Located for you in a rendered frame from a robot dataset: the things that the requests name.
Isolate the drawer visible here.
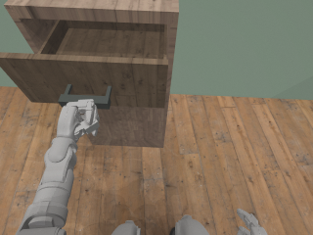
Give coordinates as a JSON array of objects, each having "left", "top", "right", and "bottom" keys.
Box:
[{"left": 0, "top": 20, "right": 168, "bottom": 109}]

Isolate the handle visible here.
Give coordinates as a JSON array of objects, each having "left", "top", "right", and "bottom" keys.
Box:
[{"left": 58, "top": 84, "right": 112, "bottom": 110}]

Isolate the right robot hand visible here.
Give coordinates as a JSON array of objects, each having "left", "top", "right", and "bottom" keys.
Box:
[{"left": 237, "top": 209, "right": 268, "bottom": 235}]

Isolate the cabinet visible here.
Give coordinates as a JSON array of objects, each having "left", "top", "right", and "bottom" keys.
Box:
[{"left": 4, "top": 0, "right": 179, "bottom": 148}]

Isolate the left robot forearm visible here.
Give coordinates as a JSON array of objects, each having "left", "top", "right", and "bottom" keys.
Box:
[{"left": 15, "top": 136, "right": 78, "bottom": 235}]

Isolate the robot right shin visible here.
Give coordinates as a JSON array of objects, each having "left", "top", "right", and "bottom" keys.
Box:
[{"left": 181, "top": 214, "right": 192, "bottom": 220}]

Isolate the robot shin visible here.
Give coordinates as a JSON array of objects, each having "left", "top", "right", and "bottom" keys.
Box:
[
  {"left": 125, "top": 220, "right": 135, "bottom": 224},
  {"left": 181, "top": 214, "right": 192, "bottom": 220}
]

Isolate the left robot hand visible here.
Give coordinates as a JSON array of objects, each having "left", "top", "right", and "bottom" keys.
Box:
[{"left": 56, "top": 99, "right": 100, "bottom": 143}]

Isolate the robot left shin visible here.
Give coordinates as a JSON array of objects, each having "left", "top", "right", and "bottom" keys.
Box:
[{"left": 125, "top": 220, "right": 135, "bottom": 224}]

